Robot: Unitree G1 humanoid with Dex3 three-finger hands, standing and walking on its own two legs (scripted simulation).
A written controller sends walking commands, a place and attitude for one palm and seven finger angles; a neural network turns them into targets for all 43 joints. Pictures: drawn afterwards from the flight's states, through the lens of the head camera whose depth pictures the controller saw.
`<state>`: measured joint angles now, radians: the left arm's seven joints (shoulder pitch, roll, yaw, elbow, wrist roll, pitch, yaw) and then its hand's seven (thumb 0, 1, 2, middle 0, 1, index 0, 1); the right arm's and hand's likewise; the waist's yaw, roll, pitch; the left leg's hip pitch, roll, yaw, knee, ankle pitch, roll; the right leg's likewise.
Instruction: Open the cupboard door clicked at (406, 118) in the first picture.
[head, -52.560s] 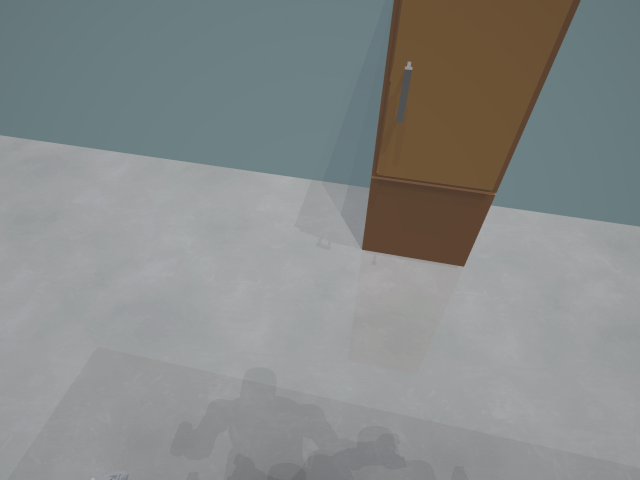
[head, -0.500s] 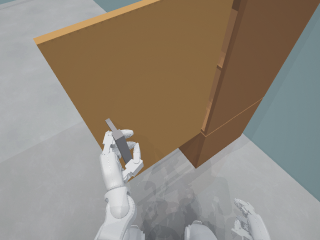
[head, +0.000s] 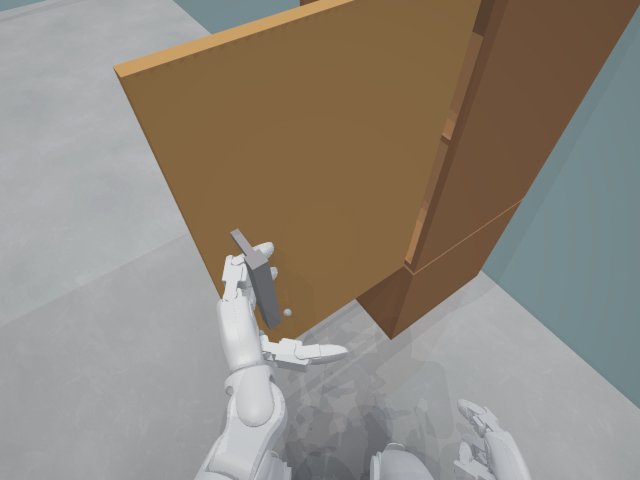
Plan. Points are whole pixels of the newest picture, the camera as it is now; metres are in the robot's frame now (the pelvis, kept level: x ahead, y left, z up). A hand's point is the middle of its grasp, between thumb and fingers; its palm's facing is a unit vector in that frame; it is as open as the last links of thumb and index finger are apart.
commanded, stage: open thumb and fingers to let go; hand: left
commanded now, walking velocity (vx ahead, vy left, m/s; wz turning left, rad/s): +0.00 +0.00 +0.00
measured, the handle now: (256, 282) +0.35 +0.10 +0.05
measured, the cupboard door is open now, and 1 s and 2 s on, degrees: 90 93 92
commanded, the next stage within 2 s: slide the hand sideways off the handle in 0.12 s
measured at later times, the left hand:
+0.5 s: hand (285, 346) +0.27 +0.06 +0.05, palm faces -0.16 -0.99 +0.01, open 16.2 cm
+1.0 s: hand (257, 370) +0.24 +0.09 +0.04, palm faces -0.11 -0.99 -0.02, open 16.1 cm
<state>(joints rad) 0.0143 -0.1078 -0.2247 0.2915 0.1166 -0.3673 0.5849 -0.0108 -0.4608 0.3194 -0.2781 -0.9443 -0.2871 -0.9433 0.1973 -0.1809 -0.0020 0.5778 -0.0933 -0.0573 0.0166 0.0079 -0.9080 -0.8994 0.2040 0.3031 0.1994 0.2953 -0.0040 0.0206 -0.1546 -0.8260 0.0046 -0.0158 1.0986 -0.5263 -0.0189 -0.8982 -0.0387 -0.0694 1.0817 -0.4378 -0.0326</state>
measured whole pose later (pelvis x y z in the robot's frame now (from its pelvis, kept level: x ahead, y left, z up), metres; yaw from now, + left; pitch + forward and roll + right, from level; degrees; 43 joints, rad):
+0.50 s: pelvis -0.01 +0.01 -0.01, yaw +1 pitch +14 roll +0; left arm 0.10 0.04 -0.25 0.14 -0.05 -0.35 0.05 -0.02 -0.50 0.30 -0.20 -0.36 -0.15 -0.37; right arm 0.24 -0.23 0.01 0.49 -0.02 -0.08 0.00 0.01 -0.91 -0.90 0.20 0.30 0.20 0.30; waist 0.00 0.05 -0.12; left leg -0.84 -0.02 -0.01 1.14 -0.53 0.00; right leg -0.91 -0.06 -0.06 1.11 -0.44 -0.02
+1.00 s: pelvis +0.01 +0.00 -0.01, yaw +0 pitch +15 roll +0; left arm 0.37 0.10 -0.16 -0.10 -0.05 -0.35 -0.02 -0.02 -0.50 0.30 -0.20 -0.33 -0.20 -0.33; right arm 0.25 -0.22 0.02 0.40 -0.01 -0.06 -0.01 0.01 -0.91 -0.90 0.20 0.30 0.20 0.30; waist 0.00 0.03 -0.15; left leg -0.87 0.00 -0.01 1.18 -0.58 -0.01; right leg -0.94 -0.04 -0.06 1.16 -0.49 -0.03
